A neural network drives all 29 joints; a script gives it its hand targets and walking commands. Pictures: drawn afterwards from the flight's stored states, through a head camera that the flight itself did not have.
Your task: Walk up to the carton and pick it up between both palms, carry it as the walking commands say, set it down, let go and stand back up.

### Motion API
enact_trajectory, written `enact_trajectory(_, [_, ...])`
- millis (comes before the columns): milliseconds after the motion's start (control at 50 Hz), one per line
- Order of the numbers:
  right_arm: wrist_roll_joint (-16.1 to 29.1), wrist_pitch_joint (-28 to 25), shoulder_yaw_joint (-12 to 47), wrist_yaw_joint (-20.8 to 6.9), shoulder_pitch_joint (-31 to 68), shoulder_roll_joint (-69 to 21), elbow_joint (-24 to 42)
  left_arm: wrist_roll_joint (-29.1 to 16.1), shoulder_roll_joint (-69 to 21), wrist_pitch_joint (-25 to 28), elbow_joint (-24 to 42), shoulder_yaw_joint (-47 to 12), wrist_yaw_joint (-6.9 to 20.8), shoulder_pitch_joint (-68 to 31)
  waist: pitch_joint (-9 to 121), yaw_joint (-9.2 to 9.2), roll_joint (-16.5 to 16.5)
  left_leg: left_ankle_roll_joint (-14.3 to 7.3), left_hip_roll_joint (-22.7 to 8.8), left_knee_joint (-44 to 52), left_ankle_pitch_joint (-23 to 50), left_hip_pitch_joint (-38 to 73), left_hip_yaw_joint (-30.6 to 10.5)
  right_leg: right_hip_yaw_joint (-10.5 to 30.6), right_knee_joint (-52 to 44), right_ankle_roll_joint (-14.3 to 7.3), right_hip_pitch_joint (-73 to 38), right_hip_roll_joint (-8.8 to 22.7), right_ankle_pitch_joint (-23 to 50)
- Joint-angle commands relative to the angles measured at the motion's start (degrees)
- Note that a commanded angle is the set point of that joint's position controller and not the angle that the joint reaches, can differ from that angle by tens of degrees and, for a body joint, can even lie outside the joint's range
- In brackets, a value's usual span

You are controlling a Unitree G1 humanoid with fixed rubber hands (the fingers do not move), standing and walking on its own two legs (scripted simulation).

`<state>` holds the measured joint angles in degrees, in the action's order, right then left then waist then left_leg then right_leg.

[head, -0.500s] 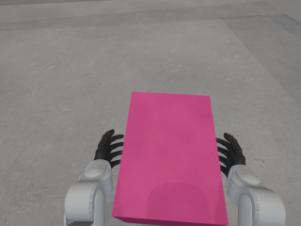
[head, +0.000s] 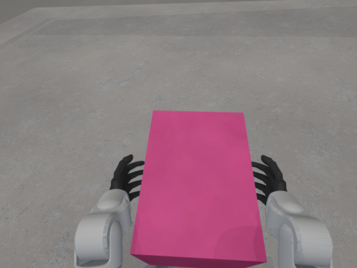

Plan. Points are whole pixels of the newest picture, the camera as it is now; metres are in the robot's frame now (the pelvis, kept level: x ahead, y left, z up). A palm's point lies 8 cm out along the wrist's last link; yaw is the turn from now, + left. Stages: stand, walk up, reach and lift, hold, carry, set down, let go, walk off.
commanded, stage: carry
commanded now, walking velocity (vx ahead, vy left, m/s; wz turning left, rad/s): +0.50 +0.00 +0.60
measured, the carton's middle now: (195, 191) +0.28 +0.00 +0.03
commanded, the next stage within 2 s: none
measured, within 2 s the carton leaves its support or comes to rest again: neither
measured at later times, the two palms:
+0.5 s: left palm (121, 101) +0.54 +0.21 +0.10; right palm (211, 79) +0.64 -0.07 +0.09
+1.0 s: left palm (90, 68) +0.77 +0.38 +0.09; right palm (158, 47) +0.93 +0.14 +0.08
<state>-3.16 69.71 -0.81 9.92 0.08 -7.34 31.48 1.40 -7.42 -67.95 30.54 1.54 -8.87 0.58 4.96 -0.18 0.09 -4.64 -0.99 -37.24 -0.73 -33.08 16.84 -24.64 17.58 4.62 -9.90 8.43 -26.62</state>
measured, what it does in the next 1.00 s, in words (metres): walks ahead, turning left: left foot, then right foot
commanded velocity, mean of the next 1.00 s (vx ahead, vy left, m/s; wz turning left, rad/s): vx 0.50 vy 0.00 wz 0.60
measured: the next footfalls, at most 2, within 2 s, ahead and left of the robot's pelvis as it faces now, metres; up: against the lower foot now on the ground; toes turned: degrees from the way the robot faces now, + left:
left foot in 0.04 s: +0.19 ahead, +0.06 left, +0.00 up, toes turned +13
right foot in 0.46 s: +0.55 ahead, -0.07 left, +0.00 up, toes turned +7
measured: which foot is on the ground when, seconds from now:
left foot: up 0.00-0.02, down 0.04-0.46, up 0.48-0.96, down 0.98-1.00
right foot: down 0.00-0.08, up 0.10-0.44, down 0.46-1.00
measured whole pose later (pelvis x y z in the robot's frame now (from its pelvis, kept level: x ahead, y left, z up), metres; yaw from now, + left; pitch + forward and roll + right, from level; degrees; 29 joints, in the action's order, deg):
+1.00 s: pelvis +0.65 +0.14 -0.01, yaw +33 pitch +1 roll +3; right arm -2.7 70.8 -1.0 9.7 0.4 -7.3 31.6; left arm 1.7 -7.4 -68.9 31.2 1.2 -8.7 0.9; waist 4.4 0.4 0.5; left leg -8.4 1.8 -31.7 -9.7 -24.7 17.8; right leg -24.4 32.4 7.4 -7.1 14.4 -27.5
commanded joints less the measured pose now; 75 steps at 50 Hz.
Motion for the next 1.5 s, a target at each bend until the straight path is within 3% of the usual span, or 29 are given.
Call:
enact_trajectory(0, [17.89,-0.76,36.27,-6.56,24.22,-46.55,5.18,-14.64,-42.64,0.01,4.58,-30.76,7.55,-18.32,8.02,-0.82,15.30,-1.54,8.07,7.97,-0.17,12.50,5.87,0.69,19.11,-1.68,-1.94,7.94,77.39])
enact_trajectory(20, [18.27,-0.60,36.53,-6.62,24.41,-47.01,5.11,-14.47,-42.28,0.02,5.55,-30.97,7.44,-19.45,12.03,0.75,13.94,-2.79,9.01,12.29,2.06,23.39,3.65,0.63,30.46,-1.65,2.43,6.64,73.15])
enact_trajectory(40, [17.91,-0.46,36.23,-6.69,22.81,-47.26,4.00,-14.03,-41.34,-0.11,6.39,-31.02,7.36,-21.88,13.64,3.85,7.34,-6.77,3.63,11.70,3.50,39.84,-7.39,4.13,45.42,-0.69,20.77,4.54,50.89])
enact_trajectory(60, [17.29,-0.34,35.16,-6.60,20.70,-47.45,1.00,-14.01,-42.89,-0.74,5.10,-31.24,7.44,-19.17,17.03,3.11,-10.66,-16.99,-12.68,11.16,16.90,54.40,-35.92,8.16,63.96,1.70,45.18,-4.04,5.57])
enact_trajectory(80, [17.70,-0.42,34.59,-6.95,19.85,-48.26,0.68,-13.80,-43.45,-0.41,4.00,-31.14,7.17,-18.22,19.87,2.42,-10.14,-18.42,-16.87,15.54,19.06,57.24,-48.29,21.40,72.98,0.86,55.24,-6.48,-4.53])
enact_trajectory(100, [18.04,-0.85,34.56,-7.48,19.62,-50.13,0.41,-13.63,-45.33,0.14,3.02,-31.49,7.32,-17.59,20.36,1.83,-4.22,-15.34,-16.93,15.10,22.51,54.76,-45.45,27.58,70.16,-0.10,56.39,-2.55,-3.31])
enact_trajectory(140, [19.48,-2.47,37.23,-8.99,25.42,-54.34,2.14,-13.72,-50.50,1.91,2.47,-33.19,8.39,-20.35,15.73,1.12,3.57,-10.02,-14.55,15.59,20.12,40.98,-34.65,27.13,55.00,0.04,49.98,1.24,0.50])
enact_trajectory(300, [17.79,-4.82,34.24,-10.29,17.02,-49.81,4.91,-15.98,-52.06,4.59,7.18,-37.51,7.47,-19.15,10.45,1.49,-7.27,-5.82,-5.77,21.43,16.59,32.82,-22.13,16.25,22.49,1.91,42.16,-2.26,17.41])
enact_trajectory(380, [16.31,-4.06,33.59,-9.14,14.75,-45.49,5.53,-15.86,-47.57,3.21,8.54,-37.84,6.87,-19.26,8.11,1.62,-7.86,-5.22,-4.42,19.46,19.15,31.93,-20.59,13.73,13.95,0.83,36.61,-3.96,22.18])
enact_trajectory(440, [16.52,-2.88,34.04,-8.37,16.14,-42.29,6.94,-14.77,-44.78,1.85,7.15,-36.26,6.57,-17.07,14.30,-0.88,-3.18,-3.10,-1.35,0.46,18.78,17.99,-14.78,11.38,6.03,-1.14,7.57,-4.30,22.75])
enact_trajectory(460, [17.38,-2.25,34.56,-8.52,18.47,-41.20,8.45,-13.26,-43.47,1.33,5.94,-34.53,6.34,-14.32,17.94,-2.80,4.08,-1.13,1.18,-15.28,6.83,8.61,-11.94,23.40,2.37,-3.28,-2.60,5.92,13.22])
enact_trajectory(480, [17.27,-1.33,35.18,-8.56,18.89,-39.99,9.10,-12.36,-41.72,0.98,4.41,-32.93,5.80,-14.10,20.21,-1.77,21.49,0.33,6.26,-28.51,-24.50,-5.16,-11.23,48.60,-5.94,-10.90,-8.19,20.77,11.18])
enact_trajectory(500, [17.57,-0.90,35.60,-8.47,20.10,-40.78,8.55,-12.52,-43.00,0.70,2.95,-32.01,5.75,-12.81,19.91,-1.50,16.23,0.19,1.49,-36.04,-25.12,-5.30,-17.19,48.22,-6.12,-12.98,-3.23,22.00,7.11])
enact_trajectory(560, [17.86,-0.71,34.36,-9.03,21.66,-46.96,5.14,-13.82,-48.04,1.15,4.38,-33.13,6.90,-19.26,10.48,-0.59,3.36,2.00,-4.65,-34.32,-13.91,-5.01,-18.43,33.14,-7.41,-9.50,10.87,18.35,5.36])
enact_trajectory(620, [15.73,-1.35,32.73,-8.29,18.51,-48.17,2.27,-15.57,-48.13,1.05,4.30,-34.05,7.79,-20.64,7.99,-0.01,6.44,2.27,-4.48,-26.05,-9.55,-4.06,-14.31,22.36,-8.89,-6.53,11.99,15.25,11.72])
enact_trajectory(820, [14.45,-0.86,33.15,-6.15,20.27,-45.61,3.44,-16.00,-43.61,-0.22,4.57,-32.29,7.70,-20.91,-0.30,-0.75,9.03,0.52,-2.47,-8.32,-1.53,-5.59,-2.57,4.91,-8.05,-4.89,6.06,11.21,26.51])
enact_trajectory(940, [16.53,-0.11,33.98,-6.32,22.30,-44.65,5.09,-14.48,-42.45,-0.69,4.20,-31.28,6.91,-18.16,5.98,-0.70,13.83,-2.05,6.82,6.71,-2.42,11.70,5.44,-0.41,15.35,-2.66,-0.29,10.13,68.24])
enact_trajectory(980, [17.24,0.16,34.52,-6.52,21.99,-45.58,4.08,-13.75,-41.58,-0.70,5.51,-31.65,6.58,-20.74,12.21,2.61,9.71,-5.59,5.84,11.17,-2.71,34.29,-3.28,1.24,39.15,-0.97,14.67,7.02,55.10])
enact_trajectory(1000, [16.98,0.23,34.11,-6.56,20.70,-45.61,2.48,-14.00,-42.68,-1.20,5.93,-31.74,6.86,-18.92,14.93,3.12,-7.28,-14.05,-8.08,11.49,4.00,48.10,-29.38,4.25,58.73,1.48,37.69,-0.58,17.71])
enact_trajectory(1020, [17.81,0.25,34.19,-6.81,20.01,-47.60,1.58,-13.46,-43.68,-1.11,4.42,-31.35,6.76,-17.59,16.67,2.63,-12.86,-17.88,-15.59,17.46,12.01,53.56,-46.30,15.50,70.80,1.87,52.14,-6.33,-3.60])
enact_trajectory(1040, [18.63,-0.02,34.37,-7.44,20.74,-49.53,2.12,-13.54,-45.37,-0.61,3.50,-31.31,6.94,-17.46,17.36,1.82,-6.28,-16.05,-17.24,17.23,18.89,52.29,-47.10,25.33,72.64,0.76,55.58,-3.45,-3.52])
enact_trajectory(1100, [20.59,-2.57,37.65,-9.66,26.41,-56.18,4.00,-14.14,-52.90,2.27,3.95,-33.81,8.39,-20.50,14.47,0.62,2.80,-8.89,-13.16,16.78,19.13,38.15,-32.18,26.42,54.34,0.31,46.97,1.36,1.84])
enact_trajectory(1260, [16.72,-4.44,33.61,-9.80,16.18,-49.57,5.67,-16.28,-51.57,3.86,8.05,-37.91,7.63,-18.91,9.36,1.03,-6.42,-5.27,-5.39,21.91,18.46,35.54,-21.44,16.90,21.96,2.42,41.45,-2.38,17.16])
enact_trajectory(1340, [15.62,-3.49,32.87,-8.77,15.34,-45.17,6.06,-16.37,-47.44,2.35,7.87,-37.82,7.31,-19.28,8.28,0.98,-7.01,-4.76,-3.71,17.05,25.99,33.11,-19.98,13.55,13.61,1.49,33.13,-5.06,20.06])
enact_trajectory(1380, [16.14,-2.60,33.25,-8.38,16.83,-43.29,6.63,-15.73,-45.80,1.68,6.88,-36.68,7.04,-18.48,12.60,-0.81,-3.90,-3.27,-1.51,3.97,26.68,24.23,-15.76,11.65,5.88,0.27,14.24,-6.15,21.63])
enact_trajectory(1400, [16.71,-2.13,33.46,-8.44,18.71,-42.08,7.59,-14.85,-45.10,1.26,5.98,-35.56,6.85,-16.73,16.19,-2.42,0.38,-2.07,-0.11,-7.55,18.08,14.67,-13.66,17.61,3.93,-1.36,1.64,-0.19,17.61])
enact_trajectory(1420, [16.89,-1.25,33.83,-8.74,19.24,-40.78,8.24,-13.18,-43.20,0.90,5.18,-33.90,6.32,-16.21,19.81,-2.30,16.04,0.25,4.88,-23.69,-8.05,0.68,-12.68,41.92,-2.24,-8.29,-6.80,15.81,14.68])
enact_trajectory(1440, [17.16,-0.62,34.55,-8.78,19.56,-40.63,7.65,-12.48,-43.62,0.56,2.54,-32.20,6.01,-14.12,19.64,-1.66,18.40,0.57,4.51,-33.50,-26.69,-4.60,-15.61,49.44,-4.38,-12.91,-5.01,21.83,16.51])
enact_trajectory(1480, [18.28,-0.44,34.96,-9.15,22.22,-44.70,6.19,-12.85,-46.70,0.82,3.13,-32.21,6.48,-17.34,13.53,-1.06,5.52,1.07,-1.94,-36.81,-21.53,-6.41,-18.66,39.36,-3.77,-11.65,4.36,20.97,15.84])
